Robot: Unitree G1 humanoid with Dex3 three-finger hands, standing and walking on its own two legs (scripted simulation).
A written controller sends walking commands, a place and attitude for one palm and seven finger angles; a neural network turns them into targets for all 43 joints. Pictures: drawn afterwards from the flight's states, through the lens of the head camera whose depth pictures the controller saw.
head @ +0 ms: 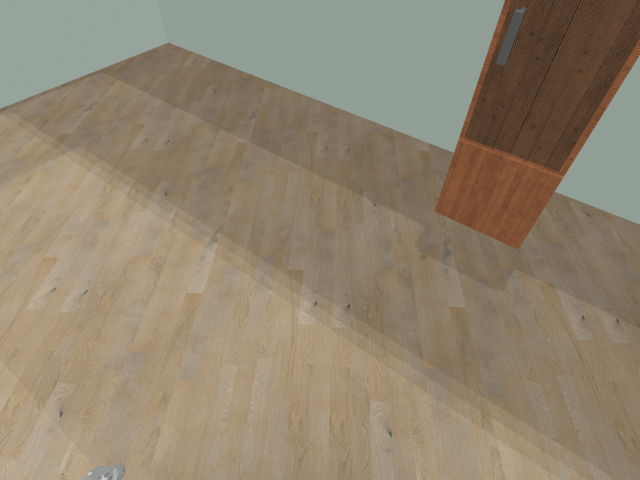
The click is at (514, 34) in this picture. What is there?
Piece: cupboard door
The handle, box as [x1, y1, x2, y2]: [496, 7, 525, 64]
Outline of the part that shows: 525,7 514,11 496,63 503,64 505,62 522,15 525,10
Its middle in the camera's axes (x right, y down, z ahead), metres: +0.57 -0.60 +1.15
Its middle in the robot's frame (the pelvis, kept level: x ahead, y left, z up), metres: +1.30 -0.50 +0.03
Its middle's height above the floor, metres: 0.81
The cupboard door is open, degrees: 0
